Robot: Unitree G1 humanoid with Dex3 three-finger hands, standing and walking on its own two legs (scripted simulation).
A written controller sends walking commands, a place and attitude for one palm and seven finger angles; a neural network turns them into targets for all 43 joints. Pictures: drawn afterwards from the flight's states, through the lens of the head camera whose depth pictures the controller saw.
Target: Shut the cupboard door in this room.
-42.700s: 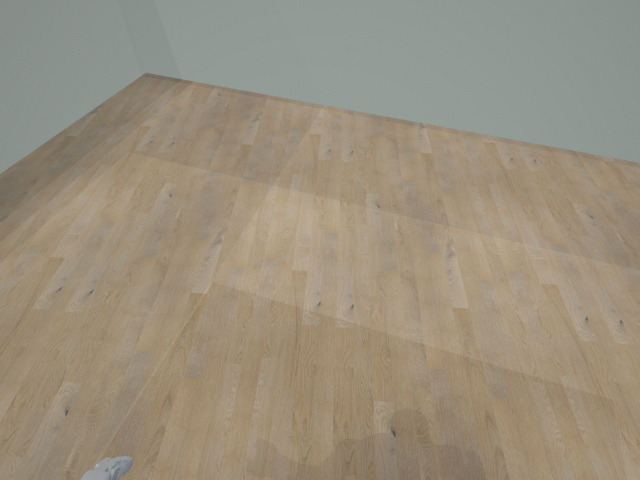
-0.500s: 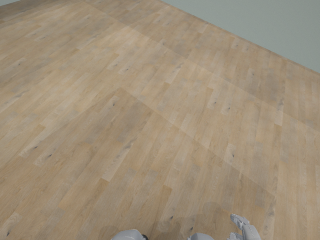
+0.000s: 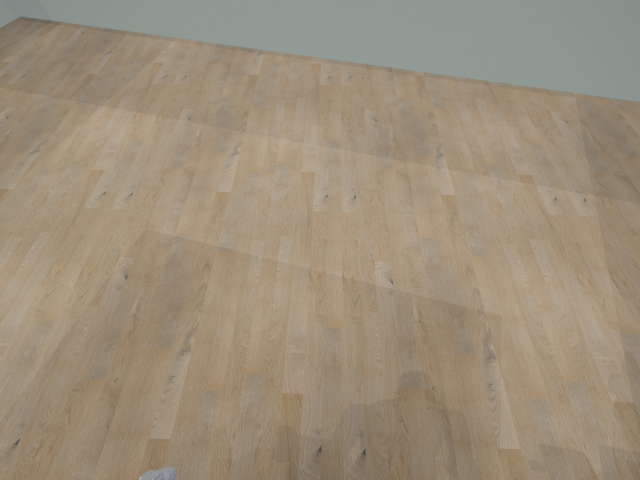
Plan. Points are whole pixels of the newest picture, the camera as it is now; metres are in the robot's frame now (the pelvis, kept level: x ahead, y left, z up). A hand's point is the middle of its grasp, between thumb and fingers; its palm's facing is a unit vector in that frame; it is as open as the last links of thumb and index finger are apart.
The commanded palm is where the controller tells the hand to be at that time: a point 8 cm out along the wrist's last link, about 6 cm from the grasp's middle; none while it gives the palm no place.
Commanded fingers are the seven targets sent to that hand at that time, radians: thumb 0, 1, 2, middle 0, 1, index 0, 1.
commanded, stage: turn to face it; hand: left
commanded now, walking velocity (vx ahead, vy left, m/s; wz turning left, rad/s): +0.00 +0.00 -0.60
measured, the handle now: out of the picture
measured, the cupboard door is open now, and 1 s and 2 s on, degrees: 21 21 21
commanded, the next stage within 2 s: none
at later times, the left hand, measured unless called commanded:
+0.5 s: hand out of the picture +0.13 +0.20 -0.17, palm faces -0.20 -0.96 -0.19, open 7.3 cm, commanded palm none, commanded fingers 0.00 0.90 0.90 -0.20 -0.30 -0.20 -0.30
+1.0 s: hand (260, 422) +0.22 +0.10 -0.14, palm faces -0.55 -0.79 -0.29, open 7.3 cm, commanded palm none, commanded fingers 0.00 0.90 0.90 -0.20 -0.30 -0.20 -0.30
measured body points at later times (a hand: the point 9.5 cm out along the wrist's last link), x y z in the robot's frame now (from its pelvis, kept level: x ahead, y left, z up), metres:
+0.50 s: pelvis +0.02 +0.02 +0.00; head +0.07 +0.03 +0.45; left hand +0.14 +0.25 -0.16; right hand +0.07 -0.25 -0.12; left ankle +0.05 +0.13 -0.73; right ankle -0.03 -0.10 -0.71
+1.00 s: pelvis +0.01 -0.01 +0.00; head +0.04 -0.06 +0.45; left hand +0.25 +0.15 -0.12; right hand -0.10 -0.26 -0.15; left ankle +0.05 +0.13 -0.66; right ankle -0.05 -0.09 -0.73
